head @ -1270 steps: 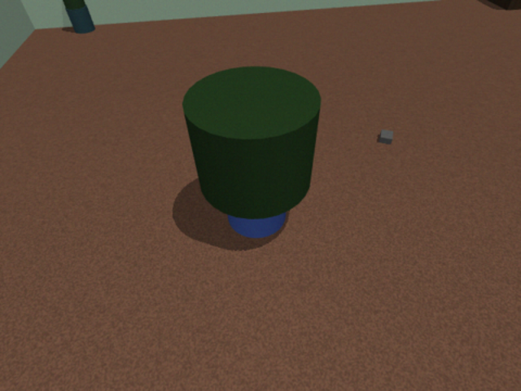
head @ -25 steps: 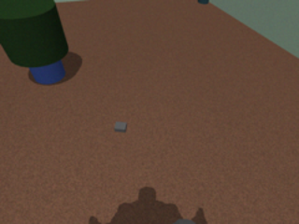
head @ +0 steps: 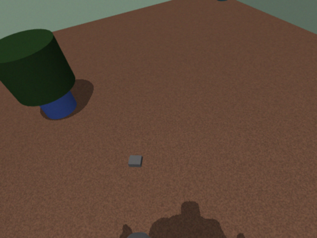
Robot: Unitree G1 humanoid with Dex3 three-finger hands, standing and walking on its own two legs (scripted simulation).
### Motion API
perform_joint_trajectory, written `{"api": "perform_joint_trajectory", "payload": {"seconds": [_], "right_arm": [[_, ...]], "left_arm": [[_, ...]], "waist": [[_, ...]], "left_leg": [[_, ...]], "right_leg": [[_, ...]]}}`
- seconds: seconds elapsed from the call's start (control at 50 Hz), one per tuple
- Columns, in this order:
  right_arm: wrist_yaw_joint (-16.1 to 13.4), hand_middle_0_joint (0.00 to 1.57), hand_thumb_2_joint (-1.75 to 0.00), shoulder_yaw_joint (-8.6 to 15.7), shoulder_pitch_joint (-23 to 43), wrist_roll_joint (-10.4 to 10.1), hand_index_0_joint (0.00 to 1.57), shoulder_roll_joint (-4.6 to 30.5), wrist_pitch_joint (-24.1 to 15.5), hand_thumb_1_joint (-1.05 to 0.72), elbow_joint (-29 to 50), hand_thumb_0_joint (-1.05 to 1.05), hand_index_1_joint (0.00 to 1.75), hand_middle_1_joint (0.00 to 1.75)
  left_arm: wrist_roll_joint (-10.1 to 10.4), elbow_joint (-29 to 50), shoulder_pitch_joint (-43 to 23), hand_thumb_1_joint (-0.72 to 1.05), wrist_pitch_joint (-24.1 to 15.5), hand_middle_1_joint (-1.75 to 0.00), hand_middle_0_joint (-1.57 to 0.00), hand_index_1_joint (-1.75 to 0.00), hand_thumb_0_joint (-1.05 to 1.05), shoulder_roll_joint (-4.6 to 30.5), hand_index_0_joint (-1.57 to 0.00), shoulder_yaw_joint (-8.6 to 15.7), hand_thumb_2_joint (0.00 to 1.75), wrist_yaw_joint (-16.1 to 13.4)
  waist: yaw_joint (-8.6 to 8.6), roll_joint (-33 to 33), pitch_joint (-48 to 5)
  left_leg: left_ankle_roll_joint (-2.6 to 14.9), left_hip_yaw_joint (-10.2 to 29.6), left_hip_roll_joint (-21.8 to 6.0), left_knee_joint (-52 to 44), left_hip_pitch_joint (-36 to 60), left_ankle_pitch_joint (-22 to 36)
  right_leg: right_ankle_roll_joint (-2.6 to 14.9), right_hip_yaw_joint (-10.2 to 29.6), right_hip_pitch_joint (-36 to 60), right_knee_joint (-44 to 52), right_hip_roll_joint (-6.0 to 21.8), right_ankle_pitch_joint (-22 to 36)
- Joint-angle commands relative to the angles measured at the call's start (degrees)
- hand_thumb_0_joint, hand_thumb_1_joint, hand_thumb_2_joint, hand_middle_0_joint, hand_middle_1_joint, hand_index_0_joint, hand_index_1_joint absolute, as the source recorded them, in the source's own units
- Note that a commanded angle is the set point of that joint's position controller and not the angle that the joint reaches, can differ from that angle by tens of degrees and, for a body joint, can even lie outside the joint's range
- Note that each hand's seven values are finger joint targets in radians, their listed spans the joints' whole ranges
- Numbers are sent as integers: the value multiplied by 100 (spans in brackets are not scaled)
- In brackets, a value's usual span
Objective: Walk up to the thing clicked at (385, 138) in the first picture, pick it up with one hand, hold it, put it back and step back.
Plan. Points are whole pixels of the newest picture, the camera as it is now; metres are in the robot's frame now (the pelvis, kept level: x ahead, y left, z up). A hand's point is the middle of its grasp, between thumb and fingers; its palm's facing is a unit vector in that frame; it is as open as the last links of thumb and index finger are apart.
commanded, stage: walk up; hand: left
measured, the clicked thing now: (135, 161) +0.75 +0.30 -0.76
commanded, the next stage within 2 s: none
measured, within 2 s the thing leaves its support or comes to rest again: neither
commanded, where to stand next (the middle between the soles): +0.37 +0.05 m, yaw +1 degrees
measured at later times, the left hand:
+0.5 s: hand (64, 228) +0.19 +0.34 -0.16, palm faces +0.01 -0.95 -0.32, open 7.4 cm
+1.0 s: hand (86, 176) +0.34 +0.30 -0.12, palm faces +0.00 -0.90 -0.43, open 7.4 cm
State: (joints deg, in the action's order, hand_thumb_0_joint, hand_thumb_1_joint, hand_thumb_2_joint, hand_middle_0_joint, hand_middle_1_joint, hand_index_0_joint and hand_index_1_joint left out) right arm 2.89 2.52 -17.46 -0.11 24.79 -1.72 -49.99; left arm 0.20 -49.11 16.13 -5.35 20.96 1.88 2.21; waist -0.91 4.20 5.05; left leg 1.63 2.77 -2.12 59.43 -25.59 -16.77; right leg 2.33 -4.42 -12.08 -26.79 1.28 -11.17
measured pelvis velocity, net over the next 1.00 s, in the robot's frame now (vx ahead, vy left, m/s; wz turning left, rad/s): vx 0.28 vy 0.03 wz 0.03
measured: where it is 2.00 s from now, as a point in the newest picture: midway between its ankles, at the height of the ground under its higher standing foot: (170, 224)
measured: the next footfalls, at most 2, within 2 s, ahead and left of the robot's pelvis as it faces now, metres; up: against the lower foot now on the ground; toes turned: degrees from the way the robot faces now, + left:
left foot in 0.28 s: +0.24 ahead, +0.17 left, +0.00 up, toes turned +7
right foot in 0.76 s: +0.38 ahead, -0.08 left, +0.00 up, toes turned +0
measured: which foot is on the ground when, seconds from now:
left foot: up 0.00-0.26, down 0.28-0.78, up 0.80-1.00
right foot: down 0.00-0.32, up 0.34-0.74, down 0.76-1.00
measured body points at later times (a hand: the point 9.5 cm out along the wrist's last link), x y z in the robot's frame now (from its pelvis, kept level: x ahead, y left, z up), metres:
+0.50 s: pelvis +0.16 +0.06 -0.01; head +0.17 +0.09 +0.44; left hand +0.19 +0.39 -0.14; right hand +0.25 -0.24 -0.09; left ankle +0.20 +0.17 -0.74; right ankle +0.19 -0.10 -0.67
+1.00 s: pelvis +0.28 +0.03 -0.01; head +0.30 -0.01 +0.44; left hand +0.34 +0.34 -0.10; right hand +0.35 -0.28 -0.15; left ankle +0.30 +0.18 -0.69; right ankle +0.34 -0.08 -0.74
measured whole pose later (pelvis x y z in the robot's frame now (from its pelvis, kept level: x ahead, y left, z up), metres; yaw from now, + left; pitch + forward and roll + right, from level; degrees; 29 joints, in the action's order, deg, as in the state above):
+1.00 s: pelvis +0.28 +0.03 -0.01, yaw +2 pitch -3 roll +1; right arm 1.5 1.8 -16.3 0.4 23.9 -0.4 -50.0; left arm -0.5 -48.8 15.1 -4.2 21.2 0.9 0.8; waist -0.9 3.7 6.4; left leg 1.0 0.4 -2.0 53.7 -24.2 -23.7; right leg 1.7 -3.1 -16.3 -30.6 2.1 -11.0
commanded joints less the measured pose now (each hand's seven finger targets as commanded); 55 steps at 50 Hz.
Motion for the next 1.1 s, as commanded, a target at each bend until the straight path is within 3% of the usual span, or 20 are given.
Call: {"api": "perform_joint_trajectory", "payload": {"seconds": [0.0,0.08,0.18,0.26,0.28,0.3,0.32,0.34,0.38,0.42,0.58,0.68,0.72,0.74,0.76,0.78,0.8,0.88,1.02,1.08], "right_arm": [[38,20,-90,403,-357,41,20,970,-20,-90,242,0,30,30],[103,20,-90,411,140,131,20,969,-99,-90,380,0,30,30],[135,20,-90,382,534,156,20,848,-241,-90,504,0,30,30],[26,20,-90,559,-623,173,20,1200,-319,-90,105,0,30,30],[-60,20,-90,686,-1182,232,20,1592,-355,-90,36,0,30,30],[-111,20,-90,706,-1017,201,20,1930,-396,-90,264,0,30,30],[-91,20,-90,747,-834,13,20,1955,-365,-90,322,0,30,30],[-114,20,-90,706,-736,-1,20,1799,-336,-90,341,0,30,30],[-166,20,-90,500,-351,0,20,1339,-373,-90,479,0,30,30],[-171,20,-90,451,-281,-30,20,1270,-429,-90,462,0,30,30],[-133,20,-90,533,-233,56,20,1407,-390,-90,636,0,30,30],[-118,20,-90,457,-1,62,20,1269,-270,-90,739,0,30,30],[-138,20,-90,333,10,10,20,979,-213,-90,796,0,30,30],[-147,20,-90,235,-208,-19,20,723,-213,-90,790,0,30,30],[-144,20,-90,98,-506,-22,20,381,-208,-90,844,0,30,30],[-190,20,-90,180,-618,13,20,718,-96,-90,656,0,30,30],[-255,20,-90,304,-499,51,20,1077,-45,-90,579,0,30,30],[-214,20,-90,288,-457,16,20,981,-1,-90,267,0,30,30],[-217,20,-90,205,-75,56,20,682,38,-90,22,0,30,30],[-272,20,-90,246,-156,70,20,727,9,-90,-204,0,30,30]], "left_arm": [[-52,479,47,90,-143,-30,-20,-30,0,1688,-20,551,90,-105],[-85,494,175,90,-106,-30,-20,-30,0,1752,-20,640,90,-79],[-74,478,309,90,-66,-30,-20,-30,0,1803,-20,608,90,-59],[-98,540,227,90,27,-30,-20,-30,0,1551,-20,438,90,-53],[-66,569,462,90,41,-30,-20,-30,0,1165,-20,301,90,-43],[3,546,765,90,87,-30,-20,-30,0,930,-20,263,90,-41],[-45,393,602,90,152,-30,-20,-30,0,1637,-20,420,90,-136],[-61,397,410,90,148,-30,-20,-30,0,1718,-20,393,90,-153],[6,213,476,90,146,-30,-20,-30,0,1558,-20,378,90,-113],[43,84,739,90,219,-30,-20,-30,0,1440,-20,369,90,-52],[-89,265,-10,90,206,-30,-20,-30,0,1314,-20,393,90,116],[-106,94,46,90,72,-30,-20,-30,0,1208,-20,400,90,44],[-109,-102,637,90,-4,-30,-20,-30,0,1305,-20,448,90,-57],[-140,-117,919,90,-50,-30,-20,-30,0,1560,-20,529,90,-120],[-160,4,937,90,-75,-30,-20,-30,0,2034,-20,652,90,-180],[-111,140,662,90,-49,-30,-20,-30,0,2099,-20,611,90,-185],[-57,147,542,90,4,-30,-20,-30,0,2180,-20,620,90,-182],[-9,238,231,90,23,-30,-20,-30,0,1718,-20,439,90,-235],[-104,301,-223,90,145,-30,-20,-30,0,1555,-20,347,90,-269],[-27,302,-646,90,272,-30,-20,-30,0,1545,-20,292,90,-250]], "waist": [[39,-1211,-4],[-148,-1031,133],[-228,-1123,-118],[492,-176,-541],[710,1087,-887],[493,1495,-763],[553,837,-739],[485,470,-461],[269,43,-215],[108,330,-136],[324,416,107],[120,163,6],[-179,-375,-503],[-320,-1129,-835],[-227,-2286,-1052],[-158,-1643,-702],[-196,-1582,-517],[-8,-1349,-351],[-29,-1525,-465],[181,-1180,-608]], "left_leg": [[-202,211,-105,-425,-541,559],[-274,100,-265,-1560,-703,557],[-86,-368,-304,-2565,165,640],[162,-592,102,-2910,2297,132],[472,860,-768,-3672,2937,-1055],[928,3367,-1940,-4492,3260,-1627],[1432,3684,-2287,-4482,3032,-1426],[1435,3261,-2171,-4365,2605,-636],[938,1488,-1493,-4191,2008,1060],[693,753,-1197,-4284,1567,1451],[1158,384,-1249,-4667,1627,-48],[985,43,-1118,-3793,928,898],[636,-241,-783,-2636,904,1249],[465,-549,-433,-1550,702,845],[179,-757,139,-469,-182,-914],[60,-331,317,-76,-572,-1503],[97,-170,106,189,-595,-1714],[-1,35,-106,-51,-461,-850],[-209,-350,-59,-1839,643,-169],[-122,-528,61,-2480,1563,656]], "right_leg": [[676,1095,73,1718,1296,-561],[875,998,323,1598,1428,-1169],[908,752,349,906,1506,37],[597,227,-799,-985,972,228],[299,-136,-1443,-2751,474,-43],[22,100,-2719,-3634,-422,-1816],[95,577,-2667,-4063,1,-2081],[89,797,-2653,-4180,133,-1912],[75,1157,-2146,-3786,268,-1166],[-29,976,-1732,-3449,298,-725],[-278,439,-1842,-1670,505,-171],[-174,118,-518,-726,182,167],[-75,146,573,-103,4,425],[62,663,1065,316,411,187],[455,2674,1533,785,1700,-86],[925,3573,1176,1103,2209,-579],[1264,3718,863,1009,2275,-742],[891,1890,382,878,1439,266],[865,961,-419,393,1193,1107],[699,896,-1061,-74,1221,459]]}}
